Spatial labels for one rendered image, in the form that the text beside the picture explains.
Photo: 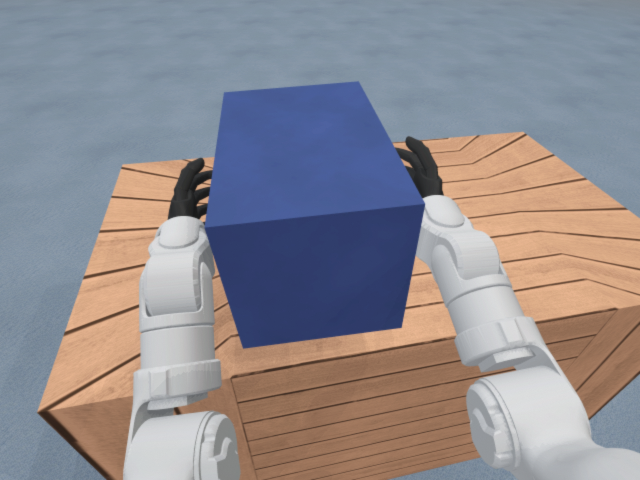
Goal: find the left robot forearm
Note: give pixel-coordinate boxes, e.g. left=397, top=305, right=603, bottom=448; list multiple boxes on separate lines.
left=123, top=216, right=222, bottom=480

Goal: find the right robot hand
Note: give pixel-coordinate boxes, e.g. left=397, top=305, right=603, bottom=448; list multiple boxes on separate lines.
left=395, top=136, right=444, bottom=199

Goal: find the carton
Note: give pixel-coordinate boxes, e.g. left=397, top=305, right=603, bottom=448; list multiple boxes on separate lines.
left=204, top=81, right=425, bottom=349

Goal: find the pedestal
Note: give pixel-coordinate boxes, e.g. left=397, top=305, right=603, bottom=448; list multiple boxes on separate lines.
left=37, top=132, right=640, bottom=480

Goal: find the left robot upper arm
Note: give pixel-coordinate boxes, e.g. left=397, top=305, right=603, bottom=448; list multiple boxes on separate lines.
left=125, top=411, right=241, bottom=480

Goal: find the right robot upper arm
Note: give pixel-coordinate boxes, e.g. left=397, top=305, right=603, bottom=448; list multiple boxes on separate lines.
left=466, top=366, right=640, bottom=480

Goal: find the left robot hand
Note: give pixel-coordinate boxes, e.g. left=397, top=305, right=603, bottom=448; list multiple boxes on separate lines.
left=168, top=158, right=213, bottom=225

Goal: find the right robot forearm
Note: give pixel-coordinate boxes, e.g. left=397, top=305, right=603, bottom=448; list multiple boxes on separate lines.
left=416, top=195, right=591, bottom=436

